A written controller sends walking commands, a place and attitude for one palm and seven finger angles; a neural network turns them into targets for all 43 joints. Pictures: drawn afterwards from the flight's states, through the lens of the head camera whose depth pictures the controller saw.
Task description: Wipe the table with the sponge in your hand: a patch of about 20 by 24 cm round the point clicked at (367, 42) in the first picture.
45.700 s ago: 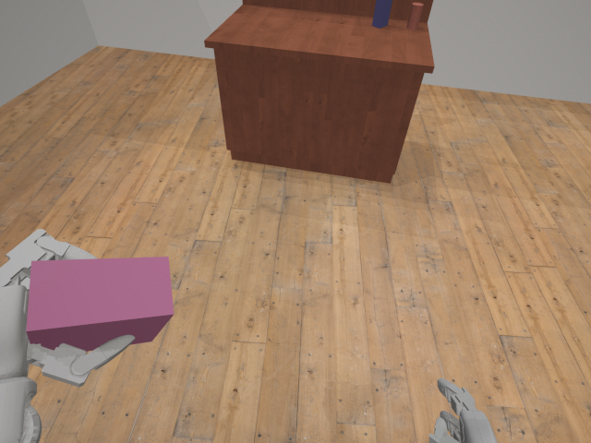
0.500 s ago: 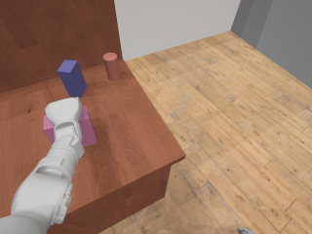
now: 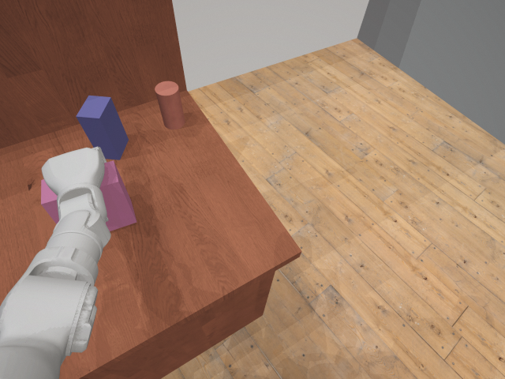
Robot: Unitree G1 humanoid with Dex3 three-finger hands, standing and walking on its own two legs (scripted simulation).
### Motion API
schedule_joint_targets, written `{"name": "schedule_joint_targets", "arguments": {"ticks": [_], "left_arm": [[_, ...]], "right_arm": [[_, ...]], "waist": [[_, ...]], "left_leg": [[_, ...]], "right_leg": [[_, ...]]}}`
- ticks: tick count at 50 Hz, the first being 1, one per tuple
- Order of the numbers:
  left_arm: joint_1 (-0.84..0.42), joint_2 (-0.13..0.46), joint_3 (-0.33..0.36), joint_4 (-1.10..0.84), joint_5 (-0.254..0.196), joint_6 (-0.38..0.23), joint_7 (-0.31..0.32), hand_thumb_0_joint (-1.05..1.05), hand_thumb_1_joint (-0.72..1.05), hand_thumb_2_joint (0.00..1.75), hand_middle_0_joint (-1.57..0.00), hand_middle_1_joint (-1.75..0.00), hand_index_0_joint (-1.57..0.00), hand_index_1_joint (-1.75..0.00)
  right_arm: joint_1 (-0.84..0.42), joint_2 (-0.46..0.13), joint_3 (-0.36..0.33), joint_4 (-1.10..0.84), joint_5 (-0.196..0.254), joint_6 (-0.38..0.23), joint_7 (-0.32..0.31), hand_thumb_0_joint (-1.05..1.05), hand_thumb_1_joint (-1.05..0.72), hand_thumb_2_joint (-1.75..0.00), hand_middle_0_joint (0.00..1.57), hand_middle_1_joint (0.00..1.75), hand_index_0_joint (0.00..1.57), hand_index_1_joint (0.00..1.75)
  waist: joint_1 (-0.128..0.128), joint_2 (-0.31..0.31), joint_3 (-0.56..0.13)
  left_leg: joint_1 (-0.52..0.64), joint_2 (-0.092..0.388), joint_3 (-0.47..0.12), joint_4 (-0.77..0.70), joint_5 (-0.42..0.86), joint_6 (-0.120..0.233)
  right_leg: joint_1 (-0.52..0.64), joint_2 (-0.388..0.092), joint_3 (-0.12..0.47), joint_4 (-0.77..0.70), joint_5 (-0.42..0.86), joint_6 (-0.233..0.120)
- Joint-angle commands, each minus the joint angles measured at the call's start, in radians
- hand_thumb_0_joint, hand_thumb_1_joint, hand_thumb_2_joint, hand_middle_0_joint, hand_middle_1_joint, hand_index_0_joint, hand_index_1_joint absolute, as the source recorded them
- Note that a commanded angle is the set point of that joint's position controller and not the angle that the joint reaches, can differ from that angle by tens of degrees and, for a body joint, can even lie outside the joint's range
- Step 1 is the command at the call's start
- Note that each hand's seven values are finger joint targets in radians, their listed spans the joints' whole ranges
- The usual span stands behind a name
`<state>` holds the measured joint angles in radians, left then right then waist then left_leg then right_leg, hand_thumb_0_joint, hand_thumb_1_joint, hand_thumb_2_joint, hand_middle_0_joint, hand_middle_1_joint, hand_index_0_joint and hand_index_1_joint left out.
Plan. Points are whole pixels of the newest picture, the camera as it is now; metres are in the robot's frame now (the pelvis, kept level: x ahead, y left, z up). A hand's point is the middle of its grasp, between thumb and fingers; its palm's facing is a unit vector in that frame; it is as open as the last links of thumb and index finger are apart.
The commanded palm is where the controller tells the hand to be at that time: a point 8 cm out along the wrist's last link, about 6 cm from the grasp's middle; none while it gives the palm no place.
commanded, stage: slide back across to the first lane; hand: left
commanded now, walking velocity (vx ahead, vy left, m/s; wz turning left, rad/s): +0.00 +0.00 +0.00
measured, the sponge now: (96, 209) +0.42 +0.29 -0.04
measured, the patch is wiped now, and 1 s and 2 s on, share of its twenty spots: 0.90 0.95 0.95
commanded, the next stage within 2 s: wipe back along the first lane in 0.38 s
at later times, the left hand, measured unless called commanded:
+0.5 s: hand (52, 211) +0.39 +0.33 +0.01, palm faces -0.11 -0.05 -0.99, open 10.3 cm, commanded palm +0.37 +0.32 +0.05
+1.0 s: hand (53, 234) +0.35 +0.32 +0.01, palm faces -0.07 -0.04 -1.00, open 10.4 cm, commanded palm +0.31 +0.30 +0.04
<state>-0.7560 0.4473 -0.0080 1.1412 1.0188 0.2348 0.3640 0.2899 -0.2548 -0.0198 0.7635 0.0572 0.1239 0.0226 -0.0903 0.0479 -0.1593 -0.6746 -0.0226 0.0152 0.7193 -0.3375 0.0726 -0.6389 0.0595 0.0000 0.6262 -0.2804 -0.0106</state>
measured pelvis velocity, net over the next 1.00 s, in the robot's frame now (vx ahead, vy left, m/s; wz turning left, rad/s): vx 0.01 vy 0.00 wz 0.03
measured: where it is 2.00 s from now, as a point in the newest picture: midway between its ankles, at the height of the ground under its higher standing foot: outside the picture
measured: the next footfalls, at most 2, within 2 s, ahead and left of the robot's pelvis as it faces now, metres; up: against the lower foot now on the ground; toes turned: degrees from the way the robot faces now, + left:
none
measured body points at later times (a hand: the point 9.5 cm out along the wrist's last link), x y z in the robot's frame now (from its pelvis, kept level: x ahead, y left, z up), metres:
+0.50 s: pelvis +0.02 +0.00 +0.01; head +0.07 +0.01 +0.45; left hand +0.39 +0.33 +0.07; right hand +0.15 -0.26 -0.11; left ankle +0.00 +0.07 -0.72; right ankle +0.00 -0.12 -0.72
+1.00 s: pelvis +0.01 +0.00 +0.01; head +0.05 +0.00 +0.46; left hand +0.35 +0.32 +0.06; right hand +0.14 -0.26 -0.11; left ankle +0.00 +0.07 -0.72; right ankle +0.00 -0.12 -0.72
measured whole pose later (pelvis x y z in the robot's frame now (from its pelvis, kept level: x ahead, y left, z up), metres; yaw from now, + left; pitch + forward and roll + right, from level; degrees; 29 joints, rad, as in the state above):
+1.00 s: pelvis +0.01 +0.00 +0.01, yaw +2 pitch +11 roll -2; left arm -0.38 0.43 -0.04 0.77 1.00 0.23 0.33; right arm 0.20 -0.26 -0.03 0.72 0.07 0.18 0.01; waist 0.00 0.05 -0.15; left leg -0.51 -0.04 -0.01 0.66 -0.34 0.07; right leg -0.47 0.04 -0.02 0.57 -0.29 -0.01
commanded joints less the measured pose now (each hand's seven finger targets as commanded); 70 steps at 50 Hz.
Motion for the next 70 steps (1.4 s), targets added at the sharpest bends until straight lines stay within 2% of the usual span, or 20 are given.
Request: {"name": "schedule_joint_targets", "arguments": {"ticks": [1, 8, 14, 17, 23, 29, 32, 35, 39, 42, 47, 49, 51, 55, 58, 61, 64, 66, 67, 70], "left_arm": [[-0.256, 0.257, 0.024, -0.098, 0.031, 0.040, 0.017, 0.00, 0.10, 1.30, -1.20, -1.60, -1.20, -1.60], [-0.155, 0.275, 0.040, -0.150, 0.053, 0.025, -0.011, 0.00, 0.10, 1.30, -1.20, -1.60, -1.20, -1.60], [-0.125, 0.237, 0.013, -0.232, 0.048, 0.002, -0.032, 0.00, 0.10, 1.30, -1.20, -1.60, -1.20, -1.60], [-0.073, 0.259, 0.035, -0.258, 0.050, -0.008, -0.043, 0.00, 0.10, 1.30, -1.20, -1.60, -1.20, -1.60], [-0.098, 0.311, 0.051, -0.288, 0.058, -0.036, -0.063, 0.00, 0.10, 1.30, -1.20, -1.60, -1.20, -1.60], [-0.004, 0.207, -0.002, -0.296, 0.037, -0.072, -0.076, 0.00, 0.10, 1.30, -1.20, -1.60, -1.20, -1.60], [0.028, 0.200, 0.006, -0.320, 0.026, -0.081, -0.070, 0.00, 0.10, 1.30, -1.20, -1.60, -1.20, -1.60], [0.091, 0.163, 0.003, -0.361, 0.004, -0.071, -0.062, 0.00, 0.10, 1.30, -1.20, -1.60, -1.20, -1.60], [0.191, 0.193, 0.032, -0.351, 0.006, -0.040, -0.052, 0.00, 0.10, 1.30, -1.20, -1.60, -1.20, -1.60], [0.205, 0.162, 0.007, -0.400, 0.006, -0.026, -0.054, 0.00, 0.10, 1.30, -1.20, -1.60, -1.20, -1.60], [0.279, 0.129, -0.010, -0.405, -0.004, 0.002, -0.059, 0.00, 0.10, 1.30, -1.20, -1.60, -1.20, -1.60], [0.243, 0.117, -0.027, -0.403, -0.005, 0.012, -0.062, 0.00, 0.10, 1.30, -1.20, -1.60, -1.20, -1.60], [0.261, 0.138, -0.006, -0.416, -0.008, 0.013, -0.064, 0.00, 0.10, 1.30, -1.20, -1.60, -1.20, -1.60], [0.292, 0.097, -0.025, -0.464, -0.014, 0.015, -0.070, 0.00, 0.10, 1.30, -1.20, -1.60, -1.20, -1.60], [0.329, 0.056, -0.058, -0.492, -0.014, 0.027, -0.066, 0.00, 0.10, 1.30, -1.20, -1.60, -1.20, -1.60], [0.383, 0.074, -0.034, -0.527, -0.025, 0.043, -0.064, 0.00, 0.10, 1.30, -1.20, -1.60, -1.20, -1.60], [0.351, 0.053, -0.061, -0.541, -0.022, 0.067, -0.066, 0.00, 0.10, 1.30, -1.20, -1.60, -1.20, -1.60], [0.406, 0.065, -0.041, -0.561, -0.023, 0.072, -0.069, 0.00, 0.10, 1.30, -1.20, -1.60, -1.20, -1.60], [0.420, 0.016, -0.083, -0.585, -0.028, 0.075, -0.073, 0.00, 0.10, 1.30, -1.20, -1.60, -1.20, -1.60], [0.459, -0.001, -0.083, -0.624, -0.033, 0.084, -0.079, 0.00, 0.10, 1.30, -1.20, -1.60, -1.20, -1.60]], "right_arm": [[-0.008, -0.168, -0.049, -0.098, 0.005, -0.025, -0.004, 0.00, -0.90, -0.90, 0.20, 0.30, 0.20, 0.30], [-0.021, -0.169, -0.052, -0.115, 0.001, -0.010, -0.002, 0.00, -0.90, -0.90, 0.20, 0.30, 0.20, 0.30], [-0.042, -0.166, -0.057, -0.126, 0.002, 0.004, -0.006, 0.00, -0.90, -0.90, 0.20, 0.30, 0.20, 0.30], [-0.044, -0.169, -0.059, -0.130, 0.002, 0.011, -0.008, 0.00, -0.90, -0.90, 0.20, 0.30, 0.20, 0.30], [-0.057, -0.173, -0.055, -0.128, 0.003, 0.021, -0.025, 0.00, -0.90, -0.90, 0.20, 0.30, 0.20, 0.30], [-0.059, -0.163, -0.061, -0.136, 0.003, 0.023, -0.025, 0.00, -0.90, -0.90, 0.20, 0.30, 0.20, 0.30], [-0.068, -0.164, -0.064, -0.136, 0.003, 0.025, -0.025, 0.00, -0.90, -0.90, 0.20, 0.30, 0.20, 0.30], [-0.089, -0.159, -0.065, -0.145, 0.007, 0.024, -0.020, 0.00, -0.90, -0.90, 0.20, 0.30, 0.20, 0.30], [-0.100, -0.167, -0.062, -0.145, 0.006, 0.030, -0.020, 0.00, -0.90, -0.90, 0.20, 0.30, 0.20, 0.30], [-0.116, -0.163, -0.063, -0.151, 0.010, 0.027, -0.020, 0.00, -0.90, -0.90, 0.20, 0.30, 0.20, 0.30], [-0.138, -0.160, -0.055, -0.168, 0.013, 0.025, -0.021, 0.00, -0.90, -0.90, 0.20, 0.30, 0.20, 0.30], [-0.146, -0.159, -0.050, -0.170, 0.015, 0.025, -0.026, 0.00, -0.90, -0.90, 0.20, 0.30, 0.20, 0.30], [-0.153, -0.160, -0.050, -0.176, 0.015, 0.023, -0.031, 0.00, -0.90, -0.90, 0.20, 0.30, 0.20, 0.30], [-0.176, -0.149, -0.048, -0.197, 0.018, 0.018, -0.033, 0.00, -0.90, -0.90, 0.20, 0.30, 0.20, 0.30], [-0.185, -0.146, -0.048, -0.202, 0.015, 0.017, -0.030, 0.00, -0.90, -0.90, 0.20, 0.30, 0.20, 0.30], [-0.203, -0.147, -0.046, -0.213, 0.015, 0.016, -0.033, 0.00, -0.90, -0.90, 0.20, 0.30, 0.20, 0.30], [-0.219, -0.145, -0.040, -0.211, 0.017, 0.016, -0.037, 0.00, -0.90, -0.90, 0.20, 0.30, 0.20, 0.30], [-0.226, -0.144, -0.041, -0.216, 0.016, 0.013, -0.038, 0.00, -0.90, -0.90, 0.20, 0.30, 0.20, 0.30], [-0.235, -0.139, -0.040, -0.224, 0.016, 0.011, -0.037, 0.00, -0.90, -0.90, 0.20, 0.30, 0.20, 0.30], [-0.255, -0.134, -0.039, -0.234, 0.018, 0.007, -0.034, 0.00, -0.90, -0.90, 0.20, 0.30, 0.20, 0.30]], "waist": [[0.043, 0.006, -0.284], [0.065, 0.004, -0.295], [0.057, 0.013, -0.275], [0.068, 0.009, -0.286], [0.060, 0.022, -0.249], [0.060, -0.004, -0.254], [0.066, -0.004, -0.256], [0.078, -0.008, -0.271], [0.089, -0.059, -0.224], [0.093, -0.018, -0.219], [0.100, -0.046, -0.174], [0.086, -0.069, -0.132], [0.103, -0.050, -0.152], [0.110, -0.048, -0.175], [0.105, -0.051, -0.155], [0.119, -0.050, -0.156], [0.105, -0.054, -0.114], [0.123, -0.056, -0.137], [0.118, -0.050, -0.136], [0.127, -0.049, -0.137]], "left_leg": [[0.256, 0.033, -0.084, -0.102, 0.307, -0.028], [0.303, 0.031, -0.085, -0.097, 0.413, -0.037], [0.348, 0.034, -0.089, -0.093, 0.480, -0.041], [0.364, 0.034, -0.095, -0.085, 0.552, -0.046], [0.345, 0.019, -0.086, -0.103, 0.463, -0.038], [0.355, 0.023, -0.087, -0.096, 0.461, -0.038], [0.358, 0.027, -0.091, -0.094, 0.468, -0.039], [0.359, 0.029, -0.096, -0.097, 0.504, -0.040], [0.290, 0.014, -0.075, -0.108, 0.412, -0.027], [0.317, 0.018, -0.082, -0.114, 0.414, -0.031], [0.296, 0.014, -0.086, -0.132, 0.342, -0.030], [0.275, 0.012, -0.085, -0.142, 0.280, -0.027], [0.287, 0.011, -0.088, -0.150, 0.276, -0.029], [0.301, 0.014, -0.092, -0.148, 0.310, -0.035], [0.315, 0.016, -0.090, -0.142, 0.300, -0.036], [0.311, 0.010, -0.091, -0.147, 0.303, -0.036], [0.308, 0.011, -0.088, -0.157, 0.268, -0.035], [0.324, 0.010, -0.094, -0.156, 0.298, -0.039], [0.329, 0.010, -0.089, -0.155, 0.303, -0.039], [0.335, 0.012, -0.097, -0.157, 0.326, -0.043]], "right_leg": [[0.161, 0.001, -0.023, -0.063, 0.196, -0.054], [0.205, -0.001, -0.022, -0.063, 0.281, -0.060], [0.203, -0.004, -0.021, -0.071, 0.322, -0.059], [0.224, -0.005, -0.019, -0.065, 0.364, -0.061], [0.240, -0.010, -0.015, -0.085, 0.339, -0.065], [0.229, -0.006, -0.016, -0.091, 0.332, -0.066], [0.227, -0.006, -0.017, -0.084, 0.328, -0.066], [0.253, -0.008, -0.015, -0.083, 0.358, -0.068], [0.298, -0.013, -0.004, -0.090, 0.371, -0.065], [0.276, -0.012, -0.011, -0.088, 0.329, -0.068], [0.269, -0.010, -0.015, -0.098, 0.266, -0.070], [0.250, -0.010, -0.014, -0.109, 0.221, -0.068], [0.264, -0.011, -0.015, -0.107, 0.202, -0.071], [0.277, -0.010, -0.015, -0.100, 0.227, -0.075], [0.253, -0.007, -0.020, -0.102, 0.211, -0.072], [0.285, -0.009, -0.015, -0.101, 0.227, -0.072], [0.263, -0.009, -0.017, -0.110, 0.198, -0.071], [0.284, -0.008, -0.016, -0.103, 0.213, -0.075], [0.283, -0.009, -0.018, -0.105, 0.222, -0.073], [0.290, -0.008, -0.017, -0.102, 0.235, -0.076]]}}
